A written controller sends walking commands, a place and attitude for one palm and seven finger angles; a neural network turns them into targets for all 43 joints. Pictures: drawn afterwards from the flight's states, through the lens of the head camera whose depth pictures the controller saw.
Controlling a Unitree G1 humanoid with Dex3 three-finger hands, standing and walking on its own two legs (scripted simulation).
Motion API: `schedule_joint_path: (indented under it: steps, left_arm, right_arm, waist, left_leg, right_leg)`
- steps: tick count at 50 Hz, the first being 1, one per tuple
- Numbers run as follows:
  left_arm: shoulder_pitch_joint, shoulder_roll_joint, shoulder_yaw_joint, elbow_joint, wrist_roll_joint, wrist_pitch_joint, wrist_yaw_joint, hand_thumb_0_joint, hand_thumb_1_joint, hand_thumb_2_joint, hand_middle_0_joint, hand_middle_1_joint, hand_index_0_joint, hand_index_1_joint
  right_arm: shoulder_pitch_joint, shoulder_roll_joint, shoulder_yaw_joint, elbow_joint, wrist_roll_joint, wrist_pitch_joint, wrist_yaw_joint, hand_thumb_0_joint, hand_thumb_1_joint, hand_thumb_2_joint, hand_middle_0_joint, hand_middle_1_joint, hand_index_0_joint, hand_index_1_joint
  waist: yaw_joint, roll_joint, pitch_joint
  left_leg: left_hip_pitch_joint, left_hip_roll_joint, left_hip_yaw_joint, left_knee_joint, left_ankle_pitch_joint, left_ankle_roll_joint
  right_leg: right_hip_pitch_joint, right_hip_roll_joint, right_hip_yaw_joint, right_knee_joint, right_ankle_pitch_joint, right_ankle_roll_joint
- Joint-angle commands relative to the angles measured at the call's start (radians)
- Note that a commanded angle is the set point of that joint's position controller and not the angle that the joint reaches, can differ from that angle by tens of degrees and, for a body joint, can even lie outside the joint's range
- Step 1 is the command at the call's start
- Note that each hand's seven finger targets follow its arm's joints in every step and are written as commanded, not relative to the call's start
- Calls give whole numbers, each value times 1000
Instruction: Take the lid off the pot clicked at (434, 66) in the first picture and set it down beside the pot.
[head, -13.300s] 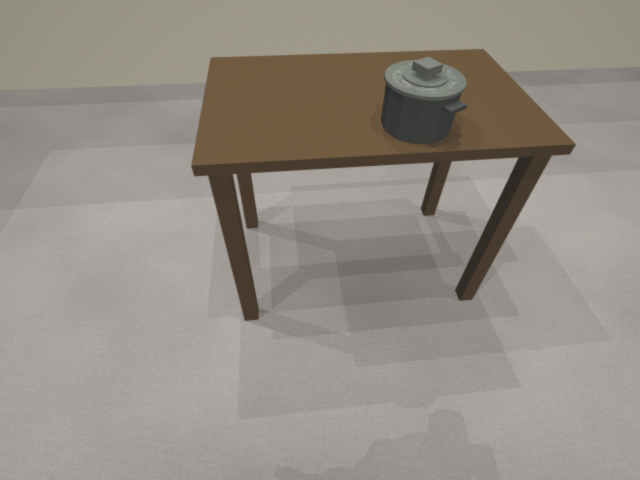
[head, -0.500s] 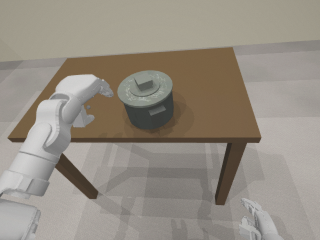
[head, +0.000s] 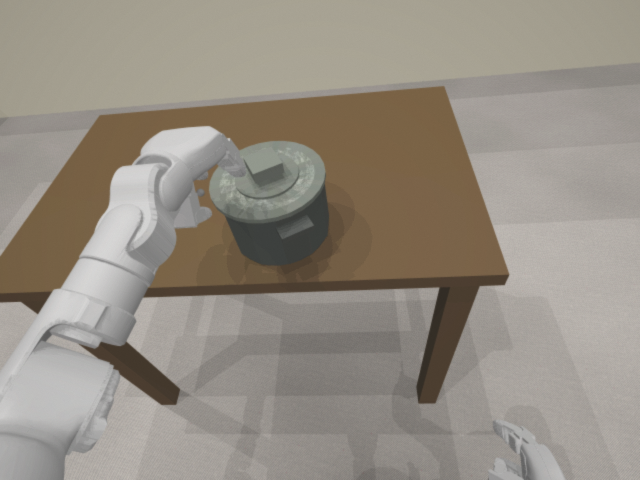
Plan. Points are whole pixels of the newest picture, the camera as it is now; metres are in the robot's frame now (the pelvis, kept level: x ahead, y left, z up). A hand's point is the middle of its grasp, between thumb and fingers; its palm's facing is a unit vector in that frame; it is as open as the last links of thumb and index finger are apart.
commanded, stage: move the open hand above the knob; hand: left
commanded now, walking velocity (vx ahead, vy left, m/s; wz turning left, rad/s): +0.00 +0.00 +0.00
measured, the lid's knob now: (263, 164) +0.54 +0.10 +0.10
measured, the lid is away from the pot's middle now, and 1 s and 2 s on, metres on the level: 0.00 0.00 0.00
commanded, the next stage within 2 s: lower the open fingers around the knob in 1.58 s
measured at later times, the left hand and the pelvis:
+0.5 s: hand (229, 150) +0.49 +0.12 +0.17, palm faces -0.26 -0.04 -0.97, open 9.8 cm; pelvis +0.00 +0.02 +0.00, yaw +0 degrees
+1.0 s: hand (244, 137) +0.52 +0.11 +0.17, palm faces -0.29 -0.07 -0.96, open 9.8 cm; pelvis +0.02 +0.01 +0.00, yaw -2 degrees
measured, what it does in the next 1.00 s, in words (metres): stands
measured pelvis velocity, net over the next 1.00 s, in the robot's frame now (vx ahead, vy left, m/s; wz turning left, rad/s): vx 0.02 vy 0.01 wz -0.04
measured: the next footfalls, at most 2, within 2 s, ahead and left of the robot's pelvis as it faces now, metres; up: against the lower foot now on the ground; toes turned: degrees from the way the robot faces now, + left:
none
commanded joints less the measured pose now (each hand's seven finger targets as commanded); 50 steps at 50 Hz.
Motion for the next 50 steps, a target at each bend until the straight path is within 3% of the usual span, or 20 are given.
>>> schedule_joint_path:
  steps: [1,6,9,10,12,15,17,19,21,25,28,30,31,34,36,38,40,43,48,50]
  left_arm:
    - [-639,300,181,-178,33,-15,66,0,-275,1459,-860,-81,-860,-81]
    - [-549,147,92,118,31,29,83,0,-275,1459,-860,-81,-860,-81]
    - [-643,63,11,80,42,44,80,0,-275,1459,-860,-81,-860,-81]
    - [-704,63,5,17,37,37,77,0,-275,1459,-860,-81,-860,-81]
    - [-829,138,51,-32,47,19,81,0,-275,1459,-860,-81,-860,-81]
    - [-877,200,111,73,44,3,94,0,-275,1459,-860,-81,-860,-81]
    - [-891,130,58,223,50,16,109,0,-275,1459,-860,-81,-860,-81]
    - [-861,85,35,311,53,30,123,0,-275,1459,-860,-81,-860,-81]
    - [-853,57,25,345,56,34,129,0,-275,1459,-860,-81,-860,-81]
    - [-980,-60,-66,367,60,37,131,0,-275,1459,-860,-81,-860,-81]
    - [-1112,39,9,381,61,27,155,0,-275,1459,-860,-81,-860,-81]
    - [-1085,149,100,426,59,21,174,0,-275,1459,-860,-81,-860,-81]
    - [-1099,186,119,427,77,19,184,0,-275,1459,-860,-81,-860,-81]
    - [-1040,99,50,516,119,46,201,0,-275,1459,-860,-81,-860,-81]
    - [-939,119,83,590,127,64,199,0,-275,1459,-860,-81,-860,-81]
    - [-911,86,63,604,104,82,180,0,-275,1459,-860,-81,-860,-81]
    - [-967,86,60,503,86,63,158,0,-275,1459,-860,-81,-860,-81]
    - [-1038,162,100,362,95,13,141,0,-275,1459,-860,-81,-860,-81]
    - [-968,167,96,404,98,7,140,0,-275,1459,-860,-81,-860,-81]
    - [-925,116,65,387,77,3,132,0,-275,1459,-860,-81,-860,-81]
  right_arm:
    - [-81,-88,-34,-127,-4,-56,-10,0,-900,-900,200,300,200,300]
    - [-44,-91,-30,-86,4,-37,-1,0,-900,-900,200,300,200,300]
    - [-60,-85,-33,-101,2,-32,5,0,-900,-900,200,300,200,300]
    - [-61,-88,-38,-108,-1,-33,3,0,-900,-900,200,300,200,300]
    - [-45,-85,-38,-106,-8,-45,-5,0,-900,-900,200,300,200,300]
    - [10,-89,-38,-69,-11,-54,-23,0,-900,-900,200,300,200,300]
    - [30,-85,-32,-39,-7,-53,-28,0,-900,-900,200,300,200,300]
    - [47,-91,-33,-24,-7,-52,-25,0,-900,-900,200,300,200,300]
    - [55,-93,-36,-23,-14,-51,-19,0,-900,-900,200,300,200,300]
    - [88,-92,-47,-7,-20,-56,-18,0,-900,-900,200,300,200,300]
    - [127,-102,-48,16,-26,-85,-35,0,-900,-900,200,300,200,300]
    - [154,-111,-43,27,-30,-92,-47,0,-900,-900,200,300,200,300]
    - [150,-109,-39,25,-29,-97,-50,0,-900,-900,200,300,200,300]
    - [159,-101,-43,34,-28,-98,-40,0,-900,-900,200,300,200,300]
    - [163,-111,-47,28,-31,-92,-31,0,-900,-900,200,300,200,300]
    - [154,-116,-47,19,-27,-83,-28,0,-900,-900,200,300,200,300]
    - [144,-111,-51,-3,-30,-85,-30,0,-900,-900,200,300,200,300]
    - [142,-100,-56,-15,-32,-103,-40,0,-900,-900,200,300,200,300]
    - [147,-102,-55,0,-22,-97,-48,0,-900,-900,200,300,200,300]
    - [134,-99,-54,-10,-21,-92,-41,0,-900,-900,200,300,200,300]
  waist:
    - [-5,-110,-464]
    - [-14,-188,-331]
    - [-26,-152,-372]
    - [-36,-134,-408]
    - [-43,-106,-500]
    - [-53,-150,-494]
    - [-66,-155,-390]
    - [-65,-160,-355]
    - [-61,-130,-380]
    - [-104,-118,-417]
    - [-115,-114,-493]
    - [-99,-165,-514]
    - [-92,-154,-538]
    - [-88,-143,-492]
    - [-71,-165,-468]
    - [-75,-206,-454]
    - [-74,-177,-517]
    - [-77,-125,-593]
    - [-83,-183,-461]
    - [-74,-143,-472]
  left_leg:
    - [250,-49,-14,20,359,64]
    - [167,-38,-5,-5,277,48]
    - [201,-42,-12,-1,261,51]
    - [229,-40,-15,8,284,56]
    - [281,-42,-26,16,314,58]
    - [262,-38,-26,15,327,63]
    - [211,-36,-22,-11,255,55]
    - [190,-32,-27,-19,243,49]
    - [201,-30,-28,-15,263,45]
    - [244,-23,-39,-1,277,44]
    - [263,-27,-43,3,260,49]
    - [213,-28,-36,-6,250,56]
    - [204,-29,-31,-9,260,55]
    - [185,-21,-22,-13,300,51]
    - [161,-17,-16,-10,332,51]
    - [130,-22,1,-11,300,56]
    - [165,-27,3,-2,340,64]
    - [247,-30,-5,16,398,77]
    - [185,-29,11,4,335,80]
    - [197,-31,12,8,369,76]
  right_leg:
    - [104,38,7,-34,498,-16]
    - [18,43,-23,-45,399,-17]
    - [-8,43,-22,-45,365,-21]
    - [-1,39,-16,-50,382,-23]
    - [26,42,-6,-42,414,-22]
    - [37,46,-4,-54,440,-21]
    - [-28,51,-19,-59,366,-22]
    - [-61,55,-26,-60,330,-25]
    - [-64,52,-24,-56,333,-30]
    - [-124,58,-30,-61,311,-30]
    - [-101,62,-15,-65,326,-26]
    - [-37,56,-4,-71,361,-23]
    - [-17,56,4,-60,386,-23]
    - [-57,59,-5,-53,389,-26]
    - [-41,60,-5,-53,415,-26]
    - [-19,56,-2,-60,431,-17]
    - [22,47,5,-59,486,-17]
    - [41,47,21,-62,536,-13]
    - [15,52,12,-77,515,-11]
    - [18,44,10,-71,530,-15]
